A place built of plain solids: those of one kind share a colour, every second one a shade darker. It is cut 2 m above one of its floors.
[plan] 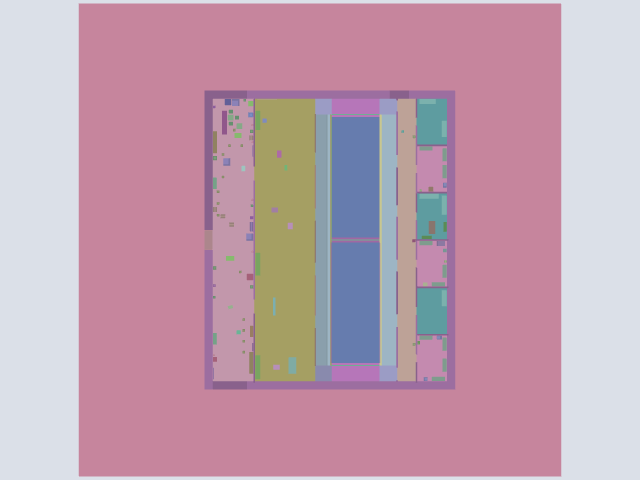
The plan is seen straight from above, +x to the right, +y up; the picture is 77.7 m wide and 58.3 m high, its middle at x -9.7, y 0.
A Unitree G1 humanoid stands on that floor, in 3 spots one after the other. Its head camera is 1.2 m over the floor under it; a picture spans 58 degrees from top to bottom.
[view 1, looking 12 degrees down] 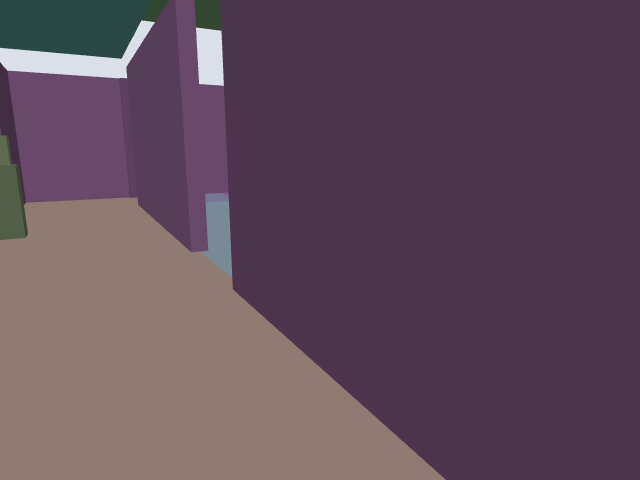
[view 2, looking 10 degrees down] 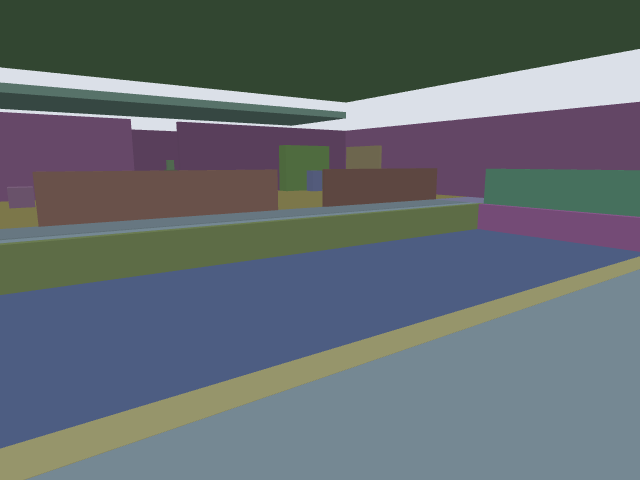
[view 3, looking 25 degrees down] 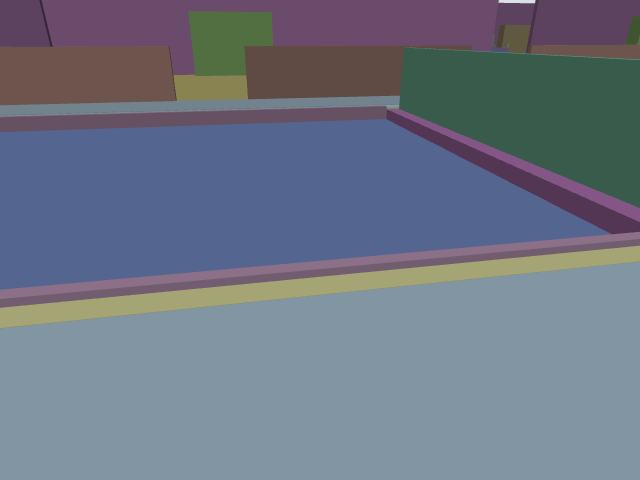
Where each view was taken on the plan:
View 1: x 0.84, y -5.50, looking -119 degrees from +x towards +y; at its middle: wall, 2.27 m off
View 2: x -0.33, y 3.53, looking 145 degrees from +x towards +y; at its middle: floor_walkway_cope_far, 9.86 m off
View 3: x -0.33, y -3.11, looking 169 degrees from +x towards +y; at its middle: floor_plot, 3.27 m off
